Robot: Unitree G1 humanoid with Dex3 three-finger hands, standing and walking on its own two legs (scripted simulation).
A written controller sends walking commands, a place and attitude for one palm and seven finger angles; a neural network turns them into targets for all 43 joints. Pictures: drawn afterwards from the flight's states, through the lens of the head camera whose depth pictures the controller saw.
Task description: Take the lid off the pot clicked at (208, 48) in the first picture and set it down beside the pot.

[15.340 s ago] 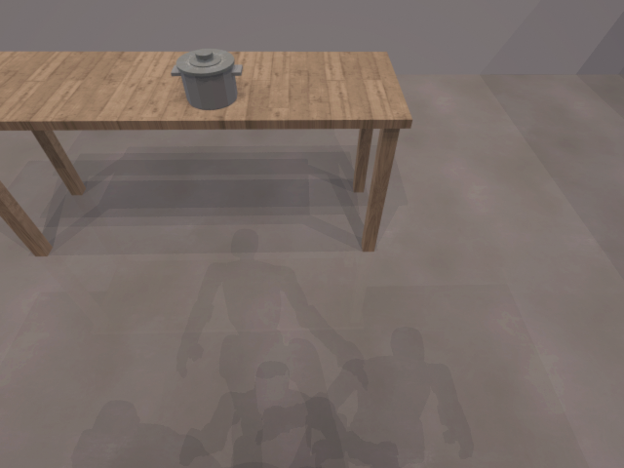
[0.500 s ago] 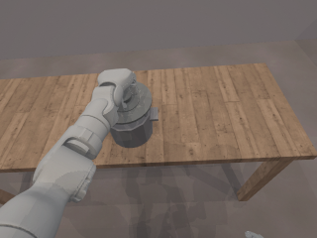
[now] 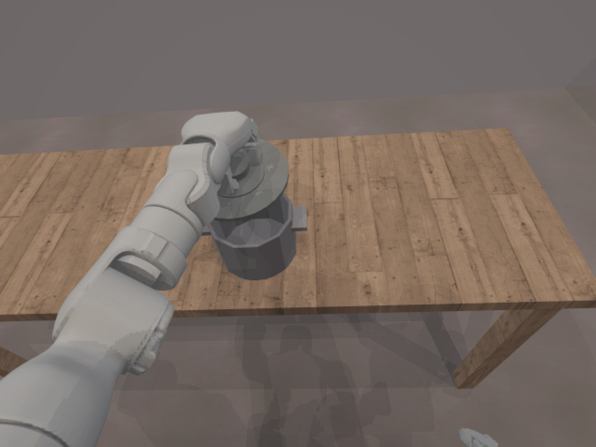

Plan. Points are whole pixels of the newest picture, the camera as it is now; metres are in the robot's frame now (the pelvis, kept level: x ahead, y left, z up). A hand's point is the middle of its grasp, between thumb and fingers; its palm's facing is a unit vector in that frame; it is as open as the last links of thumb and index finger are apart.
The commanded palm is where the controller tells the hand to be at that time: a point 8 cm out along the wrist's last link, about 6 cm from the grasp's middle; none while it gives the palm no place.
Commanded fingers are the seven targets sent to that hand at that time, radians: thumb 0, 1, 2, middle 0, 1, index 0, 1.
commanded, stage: lift the lid straight up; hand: left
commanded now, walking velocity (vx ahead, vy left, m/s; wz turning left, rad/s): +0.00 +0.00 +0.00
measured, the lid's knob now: (232, 166) +0.50 +0.09 +0.11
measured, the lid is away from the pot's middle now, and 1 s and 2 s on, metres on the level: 0.01 0.01 0.14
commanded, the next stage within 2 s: move the lid sideways beside the pot in 0.76 s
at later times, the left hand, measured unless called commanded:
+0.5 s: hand (232, 140) +0.48 +0.08 +0.17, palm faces -0.22 -0.03 -0.98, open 7.7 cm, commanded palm +0.46 +0.09 +0.23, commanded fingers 0.00 0.60 1.02 -0.83 -1.04 -0.86 -1.04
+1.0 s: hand (224, 137) +0.48 +0.09 +0.18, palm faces -0.23 -0.03 -0.97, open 7.7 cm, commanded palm +0.47 +0.11 +0.24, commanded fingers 0.00 0.60 1.02 -0.83 -1.04 -0.86 -1.04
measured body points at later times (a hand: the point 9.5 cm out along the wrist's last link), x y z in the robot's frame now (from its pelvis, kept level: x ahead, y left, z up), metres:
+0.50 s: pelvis +0.00 +0.00 +0.00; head +0.03 -0.04 +0.45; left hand +0.49 +0.08 +0.22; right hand +0.10 -0.25 -0.14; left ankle -0.05 +0.09 -0.74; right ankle +0.03 -0.13 -0.74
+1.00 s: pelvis +0.00 +0.00 +0.00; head +0.03 -0.04 +0.45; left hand +0.49 +0.09 +0.23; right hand +0.12 -0.25 -0.14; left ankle -0.05 +0.09 -0.74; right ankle +0.03 -0.13 -0.74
